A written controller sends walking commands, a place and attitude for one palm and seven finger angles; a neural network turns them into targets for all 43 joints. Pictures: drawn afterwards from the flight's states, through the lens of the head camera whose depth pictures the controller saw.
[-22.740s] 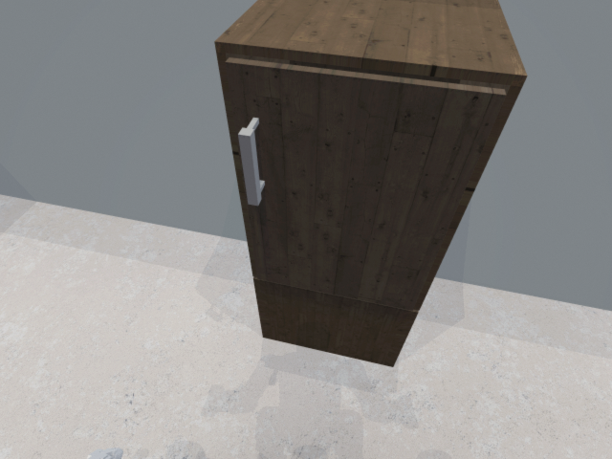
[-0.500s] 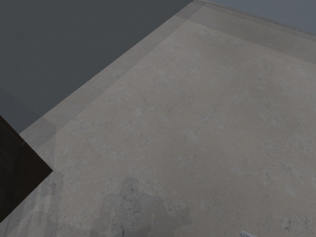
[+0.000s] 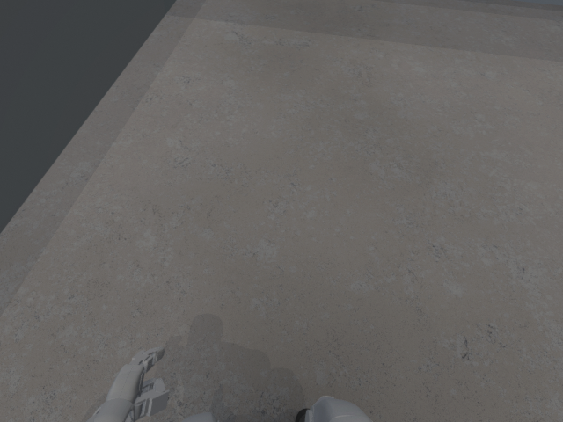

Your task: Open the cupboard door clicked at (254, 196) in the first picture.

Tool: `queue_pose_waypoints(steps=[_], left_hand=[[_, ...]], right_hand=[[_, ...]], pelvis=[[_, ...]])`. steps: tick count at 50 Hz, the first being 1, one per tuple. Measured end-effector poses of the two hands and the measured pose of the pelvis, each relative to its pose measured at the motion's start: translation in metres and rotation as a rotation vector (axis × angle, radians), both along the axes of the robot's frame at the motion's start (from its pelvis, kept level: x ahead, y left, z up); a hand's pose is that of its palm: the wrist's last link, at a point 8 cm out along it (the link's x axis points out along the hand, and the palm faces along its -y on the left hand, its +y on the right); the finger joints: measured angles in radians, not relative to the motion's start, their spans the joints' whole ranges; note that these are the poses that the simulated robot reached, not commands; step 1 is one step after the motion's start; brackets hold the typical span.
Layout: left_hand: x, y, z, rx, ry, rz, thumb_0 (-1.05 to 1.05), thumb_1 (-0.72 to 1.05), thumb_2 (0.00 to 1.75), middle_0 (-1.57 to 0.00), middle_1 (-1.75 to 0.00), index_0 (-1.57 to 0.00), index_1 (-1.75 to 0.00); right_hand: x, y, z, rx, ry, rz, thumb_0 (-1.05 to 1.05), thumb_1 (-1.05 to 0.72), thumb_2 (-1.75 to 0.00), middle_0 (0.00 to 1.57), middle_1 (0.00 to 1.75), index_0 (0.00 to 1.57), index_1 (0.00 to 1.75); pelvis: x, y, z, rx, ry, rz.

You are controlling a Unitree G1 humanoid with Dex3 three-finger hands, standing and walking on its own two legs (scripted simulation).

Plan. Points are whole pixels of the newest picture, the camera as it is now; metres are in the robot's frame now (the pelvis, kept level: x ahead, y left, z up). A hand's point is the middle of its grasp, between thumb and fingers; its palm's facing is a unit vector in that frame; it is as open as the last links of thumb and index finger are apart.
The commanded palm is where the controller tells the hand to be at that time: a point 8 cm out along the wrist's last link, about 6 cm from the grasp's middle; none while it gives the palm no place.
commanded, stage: walk to a spot facing it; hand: left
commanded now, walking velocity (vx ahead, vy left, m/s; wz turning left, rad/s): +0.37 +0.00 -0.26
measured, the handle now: out of the picture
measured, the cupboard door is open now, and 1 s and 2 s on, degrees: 40 40 40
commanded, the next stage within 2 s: turn to face it in 0.62 s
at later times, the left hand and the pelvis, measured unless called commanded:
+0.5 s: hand (161, 330) +0.28 +0.21 -0.16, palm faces -0.11 -0.98 -0.17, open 7.4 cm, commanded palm none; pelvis +0.24 +0.02 +0.02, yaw -11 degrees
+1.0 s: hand (240, 192) +0.58 +0.08 -0.15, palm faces -0.21 -0.96 -0.17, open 7.2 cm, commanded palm none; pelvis +0.44 -0.07 +0.02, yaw -12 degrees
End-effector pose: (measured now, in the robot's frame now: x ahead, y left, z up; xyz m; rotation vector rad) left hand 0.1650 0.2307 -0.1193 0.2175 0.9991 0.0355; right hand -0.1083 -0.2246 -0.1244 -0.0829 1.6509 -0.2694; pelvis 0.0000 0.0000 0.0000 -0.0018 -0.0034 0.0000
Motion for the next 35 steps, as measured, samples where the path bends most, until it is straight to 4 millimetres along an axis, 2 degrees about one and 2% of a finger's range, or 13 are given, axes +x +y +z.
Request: queue_pose_waypoints(steps=[5, 12, 16, 18, 20, 23, 26, 29, 35], left_hand=[[-0.008, -0.010, 0.002, 0.005, 0.152, 0.012, 0.00, 0.92, 0.90, -0.20, -0.30, -0.20, -0.29], [0.001, 0.016, 0.002, 0.023, 0.257, 0.074, -0.01, 0.95, 0.90, -0.20, -0.30, -0.20, -0.30], [0.010, 0.031, -0.012, 0.014, 0.342, 0.107, 0.00, 0.93, 0.90, -0.20, -0.30, -0.20, -0.30], [0.020, 0.037, -0.021, 0.015, 0.387, 0.099, 0.00, 0.93, 0.90, -0.20, -0.30, -0.20, -0.30], [0.038, 0.039, -0.023, 0.020, 0.411, 0.075, 0.00, 0.92, 0.90, -0.20, -0.30, -0.19, -0.29], [0.082, 0.035, -0.016, 0.013, 0.390, 0.044, 0.01, 0.92, 0.90, -0.20, -0.30, -0.19, -0.29], [0.135, 0.023, -0.005, -0.004, 0.333, 0.008, 0.01, 0.92, 0.90, -0.19, -0.30, -0.19, -0.29], [0.191, 0.005, 0.003, -0.010, 0.281, -0.050, 0.01, 0.92, 0.90, -0.19, -0.30, -0.19, -0.29], [0.309, -0.044, 0.004, 0.021, 0.192, -0.190, 0.01, 0.91, 0.90, -0.19, -0.30, -0.19, -0.29]], right_hand=[[0.125, -0.016, 0.007, -0.030, -0.255, 0.023, 0.01, -0.91, -0.90, 0.20, 0.30, 0.20, 0.30], [0.289, -0.014, 0.022, -0.040, -0.504, 0.110, 0.00, -0.91, -0.90, 0.20, 0.30, 0.20, 0.30], [0.370, -0.005, 0.025, -0.066, -0.606, 0.159, 0.00, -0.91, -0.90, 0.20, 0.30, 0.20, 0.30], [0.396, -0.003, 0.024, -0.092, -0.652, 0.165, 0.00, -0.91, -0.90, 0.20, 0.30, 0.20, 0.30], [0.406, 0.000, 0.026, -0.099, -0.654, 0.148, 0.00, -0.91, -0.90, 0.20, 0.30, 0.20, 0.30], [0.401, 0.004, 0.026, -0.092, -0.590, 0.105, 0.00, -0.91, -0.90, 0.20, 0.30, 0.20, 0.30], [0.382, 0.006, 0.023, -0.074, -0.481, 0.043, 0.00, -0.92, -0.90, 0.20, 0.30, 0.21, 0.30], [0.360, -0.002, 0.020, -0.074, -0.373, -0.035, 0.00, -0.93, -0.90, 0.20, 0.30, 0.21, 0.30], [0.326, -0.019, 0.006, -0.054, -0.186, -0.181, 0.00, -0.93, -0.90, 0.20, 0.30, 0.21, 0.30]], pelvis=[[0.041, -0.004, 0.018, 0.006, 0.019, -0.050], [0.111, 0.004, 0.022, -0.008, 0.023, -0.091], [0.159, 0.018, 0.012, -0.020, 0.011, -0.118], [0.180, 0.024, 0.004, -0.021, 0.005, -0.142], [0.197, 0.025, 0.005, -0.007, -0.003, -0.162], [0.222, 0.024, 0.013, 0.002, 0.000, -0.177], [0.248, 0.020, 0.022, 0.000, 0.006, -0.199], [0.274, 0.013, 0.026, -0.004, 0.011, -0.227], [0.329, -0.020, 0.016, 0.007, 0.009, -0.288]])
